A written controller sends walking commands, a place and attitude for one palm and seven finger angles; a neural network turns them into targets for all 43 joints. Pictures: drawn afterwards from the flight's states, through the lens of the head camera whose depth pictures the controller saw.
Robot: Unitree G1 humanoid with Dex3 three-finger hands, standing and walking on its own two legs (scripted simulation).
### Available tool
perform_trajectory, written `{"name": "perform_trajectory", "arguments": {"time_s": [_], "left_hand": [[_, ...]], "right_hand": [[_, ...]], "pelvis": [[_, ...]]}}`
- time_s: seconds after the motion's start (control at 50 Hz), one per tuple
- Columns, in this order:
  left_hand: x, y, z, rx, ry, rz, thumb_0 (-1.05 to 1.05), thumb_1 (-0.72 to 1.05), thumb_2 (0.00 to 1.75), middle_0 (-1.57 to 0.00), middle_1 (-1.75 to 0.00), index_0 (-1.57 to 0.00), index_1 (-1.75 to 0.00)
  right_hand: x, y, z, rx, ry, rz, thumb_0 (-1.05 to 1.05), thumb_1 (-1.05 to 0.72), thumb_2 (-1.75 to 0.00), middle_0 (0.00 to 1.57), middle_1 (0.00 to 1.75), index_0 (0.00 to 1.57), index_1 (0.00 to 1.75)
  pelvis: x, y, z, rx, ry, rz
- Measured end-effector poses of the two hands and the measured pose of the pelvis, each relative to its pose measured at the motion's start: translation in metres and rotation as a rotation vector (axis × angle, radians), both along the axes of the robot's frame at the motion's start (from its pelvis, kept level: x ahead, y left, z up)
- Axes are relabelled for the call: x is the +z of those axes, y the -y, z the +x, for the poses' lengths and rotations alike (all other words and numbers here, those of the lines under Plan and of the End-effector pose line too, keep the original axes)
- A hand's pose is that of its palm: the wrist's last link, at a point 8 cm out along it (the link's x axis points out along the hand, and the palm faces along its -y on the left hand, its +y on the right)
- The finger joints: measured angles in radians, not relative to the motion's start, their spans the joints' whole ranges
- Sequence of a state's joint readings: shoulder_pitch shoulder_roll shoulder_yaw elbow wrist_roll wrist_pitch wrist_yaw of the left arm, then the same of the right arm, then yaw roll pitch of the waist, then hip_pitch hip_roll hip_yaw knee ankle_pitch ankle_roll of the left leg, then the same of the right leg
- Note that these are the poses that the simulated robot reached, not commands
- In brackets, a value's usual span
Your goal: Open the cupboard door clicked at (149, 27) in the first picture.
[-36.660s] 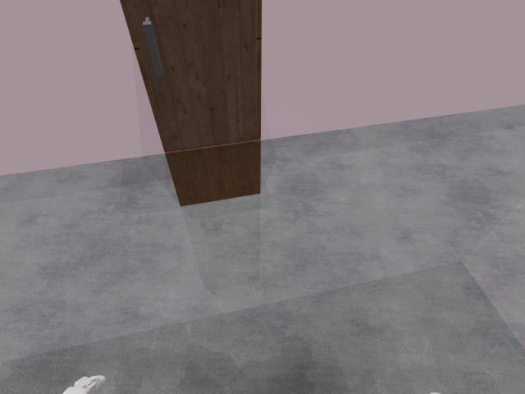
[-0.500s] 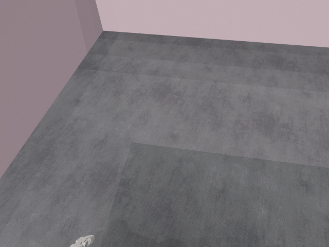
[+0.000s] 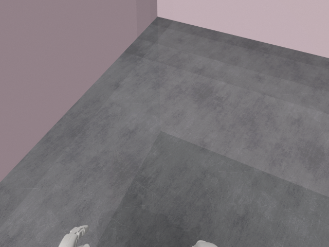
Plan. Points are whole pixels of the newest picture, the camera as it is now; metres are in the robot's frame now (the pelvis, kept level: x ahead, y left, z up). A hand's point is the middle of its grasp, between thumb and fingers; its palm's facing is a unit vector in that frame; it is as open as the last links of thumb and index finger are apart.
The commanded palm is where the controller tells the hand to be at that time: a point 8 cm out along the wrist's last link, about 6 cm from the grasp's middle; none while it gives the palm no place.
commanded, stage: turn to face it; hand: left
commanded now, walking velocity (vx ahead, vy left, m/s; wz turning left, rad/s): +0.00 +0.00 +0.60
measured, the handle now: out of the picture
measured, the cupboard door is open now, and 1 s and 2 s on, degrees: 46 46 46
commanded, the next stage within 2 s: none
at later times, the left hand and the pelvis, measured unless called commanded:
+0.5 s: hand out of the picture -0.03 +0.18 -0.19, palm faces +0.38 -0.89 -0.25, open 7.4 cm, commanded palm none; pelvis +0.02 -0.03 -0.01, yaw +21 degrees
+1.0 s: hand out of the picture +0.03 +0.14 -0.15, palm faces +0.58 -0.77 -0.26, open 7.4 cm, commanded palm none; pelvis +0.07 -0.07 +0.01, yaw +39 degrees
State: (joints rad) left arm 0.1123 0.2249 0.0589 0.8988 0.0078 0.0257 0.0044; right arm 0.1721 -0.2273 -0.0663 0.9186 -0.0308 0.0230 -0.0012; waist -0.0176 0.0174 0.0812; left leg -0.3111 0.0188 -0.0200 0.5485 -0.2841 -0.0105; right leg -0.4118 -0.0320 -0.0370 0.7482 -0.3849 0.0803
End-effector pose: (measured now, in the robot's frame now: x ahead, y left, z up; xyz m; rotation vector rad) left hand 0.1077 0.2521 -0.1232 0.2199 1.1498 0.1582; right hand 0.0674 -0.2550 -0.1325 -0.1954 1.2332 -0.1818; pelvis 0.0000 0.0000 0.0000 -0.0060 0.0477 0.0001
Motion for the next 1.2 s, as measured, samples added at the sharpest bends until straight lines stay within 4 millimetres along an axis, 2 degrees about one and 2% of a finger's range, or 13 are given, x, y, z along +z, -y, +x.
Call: {"name": "perform_trajectory", "arguments": {"time_s": [0.08,0.14,0.22,0.36,0.48,0.56,0.68,0.8,0.86,0.94,1.02,1.12,1.2], "left_hand": [[0.005,0.013,-0.007,0.035,0.036,0.044,0.01,0.91,0.89,-0.20,-0.30,-0.20,-0.30],[0.012,0.023,-0.026,0.083,0.011,0.052,0.01,0.91,0.89,-0.20,-0.30,-0.20,-0.30],[0.013,0.035,-0.053,0.155,-0.043,0.038,0.01,0.90,0.89,-0.20,-0.30,-0.20,-0.30],[0.001,0.045,-0.106,0.300,-0.111,-0.011,0.01,0.90,0.89,-0.21,-0.30,-0.20,-0.30],[-0.027,0.031,-0.152,0.424,-0.172,-0.048,0.01,0.90,0.89,-0.21,-0.30,-0.20,-0.30],[-0.025,0.020,-0.156,0.481,-0.181,-0.035,0.01,0.90,0.89,-0.21,-0.30,-0.20,-0.30],[-0.005,0.013,-0.127,0.508,-0.073,-0.005,0.01,0.91,0.89,-0.20,-0.30,-0.20,-0.30],[0.005,0.026,-0.094,0.512,0.025,0.045,0.01,0.91,0.89,-0.20,-0.30,-0.20,-0.30],[0.009,0.042,-0.092,0.529,0.044,0.063,0.01,0.91,0.89,-0.20,-0.30,-0.20,-0.30],[0.013,0.065,-0.104,0.587,0.016,0.039,0.01,0.90,0.89,-0.20,-0.30,-0.20,-0.30],[0.009,0.085,-0.121,0.653,-0.013,-0.003,0.01,0.90,0.89,-0.21,-0.30,-0.20,-0.30],[-0.005,0.099,-0.156,0.757,-0.042,-0.048,0.01,0.90,0.89,-0.21,-0.30,-0.20,-0.30],[-0.027,0.100,-0.196,0.850,-0.078,-0.078,0.01,0.90,0.89,-0.21,-0.30,-0.20,-0.30]], "right_hand": [[-0.016,0.023,0.026,0.041,-0.006,0.024,0.00,-0.90,-0.90,0.20,0.30,0.21,0.30],[-0.014,0.031,0.048,0.088,-0.014,0.030,0.00,-0.91,-0.90,0.20,0.30,0.20,0.30],[-0.005,0.030,0.077,0.158,-0.007,0.043,0.00,-0.91,-0.90,0.19,0.30,0.20,0.30],[0.002,0.000,0.133,0.324,0.022,0.048,0.01,-0.91,-0.90,0.19,0.30,0.20,0.30],[0.003,-0.043,0.177,0.461,0.119,0.028,0.00,-0.91,-0.90,0.19,0.30,0.20,0.30],[0.009,-0.053,0.178,0.505,0.124,0.011,0.00,-0.91,-0.90,0.20,0.30,0.20,0.30],[0.008,-0.044,0.168,0.529,0.049,0.008,0.00,-0.90,-0.90,0.20,0.30,0.21,0.30],[-0.012,-0.019,0.172,0.532,-0.018,0.031,0.00,-0.90,-0.90,0.20,0.30,0.21,0.30],[-0.020,-0.009,0.182,0.548,-0.044,0.034,0.00,-0.90,-0.90,0.20,0.30,0.21,0.30],[-0.013,-0.010,0.199,0.592,-0.060,0.032,0.01,-0.91,-0.90,0.20,0.30,0.20,0.30],[-0.003,-0.025,0.216,0.655,-0.054,0.032,0.01,-0.91,-0.90,0.19,0.30,0.20,0.30],[0.005,-0.062,0.239,0.770,-0.016,0.023,0.01,-0.91,-0.90,0.19,0.30,0.20,0.30],[0.005,-0.100,0.254,0.865,0.068,0.015,0.01,-0.91,-0.90,0.19,0.30,0.20,0.30]], "pelvis": [[-0.008,0.021,0.006,0.057,0.008,0.020],[-0.002,0.029,0.009,0.106,0.018,0.032],[0.006,0.039,0.015,0.166,0.015,0.051],[0.005,0.041,0.022,0.274,0.013,0.054],[-0.013,0.026,0.024,0.361,0.014,0.032],[-0.009,0.025,0.026,0.405,0.020,0.022],[0.000,0.032,0.034,0.459,0.020,0.012],[-0.007,0.054,0.052,0.526,0.013,0.023],[-0.009,0.063,0.056,0.573,0.019,0.034],[0.000,0.068,0.062,0.630,0.024,0.050],[0.006,0.070,0.067,0.689,0.019,0.061],[0.003,0.066,0.065,0.761,0.021,0.054],[-0.012,0.054,0.059,0.820,0.023,0.026]]}}
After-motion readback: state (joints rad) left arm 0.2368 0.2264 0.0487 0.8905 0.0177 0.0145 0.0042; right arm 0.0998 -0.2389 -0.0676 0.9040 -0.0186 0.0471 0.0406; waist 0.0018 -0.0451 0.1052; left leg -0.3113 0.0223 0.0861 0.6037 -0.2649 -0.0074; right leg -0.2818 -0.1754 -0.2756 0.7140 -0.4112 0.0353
